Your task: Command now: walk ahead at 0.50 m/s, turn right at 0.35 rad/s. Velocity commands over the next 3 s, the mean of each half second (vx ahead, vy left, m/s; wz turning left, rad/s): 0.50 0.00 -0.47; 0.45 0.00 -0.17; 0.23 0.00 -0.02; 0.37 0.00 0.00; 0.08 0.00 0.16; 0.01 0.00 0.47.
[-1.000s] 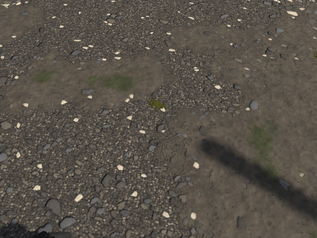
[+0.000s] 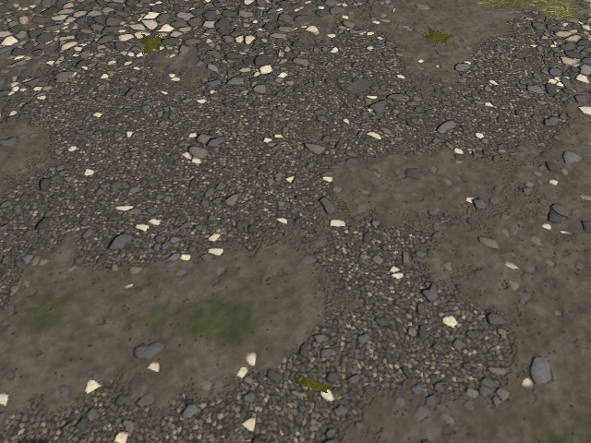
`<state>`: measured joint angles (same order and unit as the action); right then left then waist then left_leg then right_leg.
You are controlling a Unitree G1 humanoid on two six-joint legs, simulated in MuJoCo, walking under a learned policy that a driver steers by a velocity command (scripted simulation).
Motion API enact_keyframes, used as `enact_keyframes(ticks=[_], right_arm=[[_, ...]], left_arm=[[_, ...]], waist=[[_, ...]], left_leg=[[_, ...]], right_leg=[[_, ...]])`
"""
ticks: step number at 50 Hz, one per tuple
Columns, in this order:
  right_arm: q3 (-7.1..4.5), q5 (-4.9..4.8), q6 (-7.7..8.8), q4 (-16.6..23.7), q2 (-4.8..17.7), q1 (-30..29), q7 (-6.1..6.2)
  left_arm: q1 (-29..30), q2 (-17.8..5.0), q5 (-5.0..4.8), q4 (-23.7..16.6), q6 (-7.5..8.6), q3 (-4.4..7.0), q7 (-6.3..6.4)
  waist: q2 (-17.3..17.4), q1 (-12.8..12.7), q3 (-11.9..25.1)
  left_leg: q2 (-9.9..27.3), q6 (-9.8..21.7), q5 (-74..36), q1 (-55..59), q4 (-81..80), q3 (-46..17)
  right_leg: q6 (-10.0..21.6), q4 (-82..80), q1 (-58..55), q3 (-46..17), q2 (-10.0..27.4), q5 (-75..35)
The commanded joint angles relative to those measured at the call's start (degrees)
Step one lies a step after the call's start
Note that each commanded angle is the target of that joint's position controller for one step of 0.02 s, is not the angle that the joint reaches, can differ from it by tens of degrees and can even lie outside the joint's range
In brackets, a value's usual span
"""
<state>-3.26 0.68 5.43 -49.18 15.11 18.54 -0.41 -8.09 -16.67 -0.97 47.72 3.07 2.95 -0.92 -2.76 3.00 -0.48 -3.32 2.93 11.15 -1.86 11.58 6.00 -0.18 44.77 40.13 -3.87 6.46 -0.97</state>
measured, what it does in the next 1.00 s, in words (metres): walks ahead, turning right: right foot, then left foot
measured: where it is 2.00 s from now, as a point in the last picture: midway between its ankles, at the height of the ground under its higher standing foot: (371, 305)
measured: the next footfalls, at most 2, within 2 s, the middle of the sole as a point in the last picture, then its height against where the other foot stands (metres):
right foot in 0.20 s outside the picture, level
left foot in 0.70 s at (299, 396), level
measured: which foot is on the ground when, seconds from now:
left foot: down 0.00-0.22, up 0.24-0.68, down 0.70-1.00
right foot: up 0.00-0.18, down 0.20-0.72, up 0.74-1.00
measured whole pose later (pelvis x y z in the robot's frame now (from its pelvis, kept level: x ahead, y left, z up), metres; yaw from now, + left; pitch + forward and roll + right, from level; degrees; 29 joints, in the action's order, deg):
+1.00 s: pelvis +0.56 -0.10 +0.00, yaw -19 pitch +2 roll +1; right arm -2.3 0.2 4.6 -49.4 14.5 18.3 -0.7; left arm -8.9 -16.1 0.2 41.0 3.4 3.1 0.2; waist -2.4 3.3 -1.9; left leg -3.5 3.2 10.5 -7.2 15.9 1.1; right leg -0.9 44.0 36.4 -2.7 4.7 5.8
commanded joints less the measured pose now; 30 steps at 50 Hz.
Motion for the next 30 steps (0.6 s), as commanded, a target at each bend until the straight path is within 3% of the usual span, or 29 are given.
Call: enact_keyframes(ticks=[1,4,6,8,9,10,11,12,13,14,15,16,18,20,22,25,28,30], right_arm=[[-2.14,-0.36,0.7,2.46,9.38,-1.48,0.71],[-2.48,-0.97,-0.42,0.8,9.88,0.41,0.88],[-2.85,-1.37,-1.4,0.5,10.7,-0.05,1.2],[-3.33,-1.5,-2.39,1.1,12.33,-1.65,1.89],[-3.29,-1.49,-3.04,1.48,12.39,-2.63,2.29],[-2.73,-1.05,-3.07,2.32,11.35,-2.01,2.73],[-0.31,0.8,-1.56,5.16,4.32,3.23,1.78],[0.16,-0.06,0.93,5.28,5.0,0.75,0.83],[-0.9,-2.45,2.43,6.81,8.68,-5.23,-0.01],[-0.66,-2.66,3.22,7.63,8.47,-7.8,-0.03],[-0.92,-1.36,3.32,7.35,8.43,-8.56,0.41],[-1.47,-0.56,2.75,7.24,9.02,-8.02,0.73],[-1.56,-0.03,1.29,7.35,7.92,-6.49,0.76],[-1.29,0.25,0.43,8.04,6.62,-7.72,0.99],[-0.82,0.26,0.3,9.19,5.46,-11.66,0.98],[-0.01,-0.25,0.84,10.15,3.87,-17.11,0.13],[-0.13,-0.98,1.42,11.38,5.0,-20.81,-0.69],[-0.44,-0.9,1.83,12.04,6.18,-21.69,-1.16]], left_arm=[[5.31,-1.82,0.01,-4.76,0.7,0.02,-0.74],[8.72,-1.96,-0.07,-7.23,0.61,-0.04,-1.7],[9.05,-2.69,-0.04,-8.65,0.56,0.27,-2.44],[4.36,-4.76,0.07,-8.68,0.32,1.46,-2.74],[-3.24,-6.81,-0.04,-6.98,0.21,2.85,-2.61],[-13.04,-10.95,-0.22,-4.64,-0.03,4.91,-1.79],[-16.8,-17.94,-0.57,-4.31,-0.27,6.59,-0.9],[-17.59,-15.11,-0.5,-5.56,0.17,5.39,-0.99],[-16.17,-11.49,0.08,-5.52,0.52,4.3,-0.97],[-12.94,-9.83,0.03,-6.03,0.76,3.88,-0.82],[-9.01,-8.15,0.0,-6.93,0.7,3.35,-0.73],[-6.29,-6.57,0.5,-8.0,0.68,2.76,-0.55],[-4.66,-6.52,0.72,-9.13,0.68,2.75,-0.16],[-5.76,-8.06,0.44,-9.09,0.89,3.22,0.54],[-7.33,-8.72,0.17,-8.63,0.81,3.44,1.24],[-10.04,-7.92,0.03,-7.46,0.59,3.12,1.63],[-13.12,-8.04,-0.1,-5.74,0.52,3.03,1.51],[-14.26,-8.11,-0.04,-4.95,0.25,3.06,1.6]], waist=[[5.22,0.6,-3.1],[5.02,1.57,-4.17],[5.9,0.7,-3.85],[8.03,-2.53,0.24],[7.51,-6.85,4.35],[4.32,-10.96,9.79],[-10.11,-7.59,16.08],[-8.25,-8.85,23.26],[-4.78,-10.39,16.83],[-1.22,-8.88,10.93],[2.07,-6.43,6.63],[1.28,-4.18,4.65],[-0.08,-2.11,3.7],[-0.09,-2.0,2.62],[-0.38,-3.3,1.53],[-1.9,-6.29,1.02],[-2.2,-8.02,-0.41],[-2.2,-7.98,-1.03]], left_leg=[[15.91,7.21,-13.28,-3.02,-6.03,-2.37],[18.24,6.32,-16.31,4.44,-3.21,-0.87],[19.47,5.19,-24.9,8.2,0.88,0.25],[19.19,3.53,-44.83,9.23,10.25,2.32],[17.45,2.0,-50.27,6.96,20.56,4.21],[15.02,-0.23,-42.15,-3.27,35.16,4.92],[5.63,-4.35,-2.08,-29.61,57.64,3.89],[0.05,-4.23,22.65,-39.85,66.58,-8.75],[3.75,-2.69,18.77,-45.33,68.08,-11.95],[6.27,-1.76,13.61,-45.17,64.15,-11.07],[8.29,-1.98,10.33,-42.06,58.83,-10.6],[9.7,-2.43,8.16,-37.5,55.14,-10.69],[9.95,-3.95,6.41,-33.34,51.05,-10.24],[9.25,-5.71,2.57,-33.05,45.48,-9.17],[8.39,-6.73,-5.17,-33.1,36.62,-8.8],[6.42,-6.6,-17.01,-28.52,24.36,-7.85],[5.84,-5.35,-18.72,-28.47,19.72,-8.45],[5.71,-3.74,-14.97,-29.97,17.29,-8.91]], right_leg=[[0.51,-6.23,-2.68,1.85,-0.73,-6.02],[2.07,-9.66,0.09,2.85,-1.32,-1.81],[3.63,-10.63,-0.33,4.75,-2.47,4.09],[5.75,-10.3,-8.59,8.57,-6.2,10.03],[7.38,-12.61,-18.69,9.99,-8.87,8.87],[10.09,-13.9,-35.29,4.54,-7.52,6.76],[20.39,-15.86,-58.03,-24.26,7.55,12.11],[24.63,-25.81,-65.0,-44.33,13.1,17.4],[21.11,-27.0,-61.29,-36.19,11.25,16.36],[18.95,-27.08,-53.08,-28.46,8.87,12.77],[17.41,-27.87,-44.18,-22.73,6.63,7.67],[16.76,-29.27,-37.46,-19.18,4.99,2.75],[17.21,-31.54,-31.03,-16.55,3.24,-1.49],[17.18,-32.46,-27.5,-13.36,2.01,-4.67],[15.61,-32.64,-26.4,-10.57,0.43,-4.03],[13.02,-32.41,-25.66,-7.88,-1.24,1.03],[12.7,-31.03,-29.64,-10.42,1.29,4.11],[12.27,-28.36,-34.57,-12.79,3.55,2.98]])
Over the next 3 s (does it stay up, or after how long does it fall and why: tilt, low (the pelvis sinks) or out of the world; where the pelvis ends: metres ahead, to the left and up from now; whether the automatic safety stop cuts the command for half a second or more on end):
stays up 0.97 -0.24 -0.01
